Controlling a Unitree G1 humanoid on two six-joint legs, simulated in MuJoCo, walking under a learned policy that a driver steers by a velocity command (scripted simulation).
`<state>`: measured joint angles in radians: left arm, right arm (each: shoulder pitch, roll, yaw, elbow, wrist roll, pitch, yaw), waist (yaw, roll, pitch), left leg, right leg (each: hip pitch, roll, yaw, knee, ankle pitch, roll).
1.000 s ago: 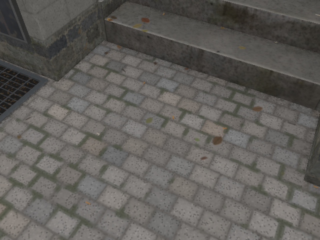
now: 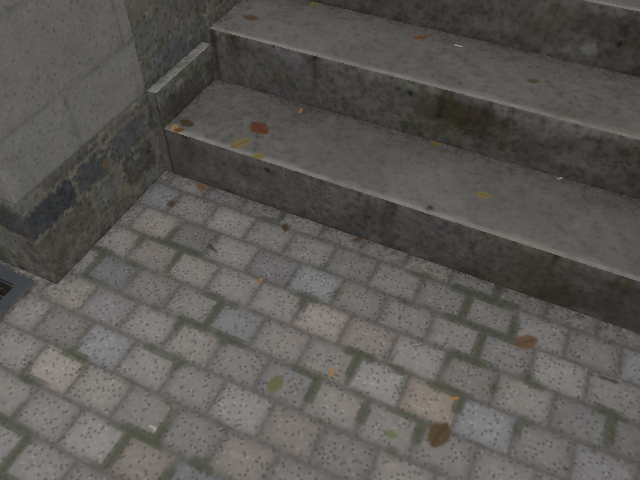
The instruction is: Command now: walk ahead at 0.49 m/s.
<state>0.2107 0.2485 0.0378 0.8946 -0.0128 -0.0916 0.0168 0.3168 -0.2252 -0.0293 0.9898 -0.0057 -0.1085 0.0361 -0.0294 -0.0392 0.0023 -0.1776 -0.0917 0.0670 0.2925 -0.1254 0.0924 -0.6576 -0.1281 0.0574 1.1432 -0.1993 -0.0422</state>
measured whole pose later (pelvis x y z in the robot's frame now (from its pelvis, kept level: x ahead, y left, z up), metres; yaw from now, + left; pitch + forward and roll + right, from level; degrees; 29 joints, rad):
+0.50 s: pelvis +0.28 -0.08 +0.00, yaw +1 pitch +1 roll +0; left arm 0.28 0.23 0.04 0.91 0.00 -0.11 -0.03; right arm 0.23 -0.28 -0.04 0.93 0.02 -0.09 0.00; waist 0.02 0.04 0.00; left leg -0.57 0.09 -0.02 1.12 -0.25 0.05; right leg -0.23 0.04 -0.07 0.35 -0.15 -0.07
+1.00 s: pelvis +0.55 -0.02 -0.01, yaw +1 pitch +1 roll +0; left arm 0.34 0.25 0.05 0.99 0.02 -0.08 -0.01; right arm 0.17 -0.24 -0.05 0.91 -0.04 -0.08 0.02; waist 0.03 -0.03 0.06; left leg -0.36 -0.03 0.08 0.47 -0.14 0.07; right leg -0.34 -0.02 0.00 1.13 -0.36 -0.07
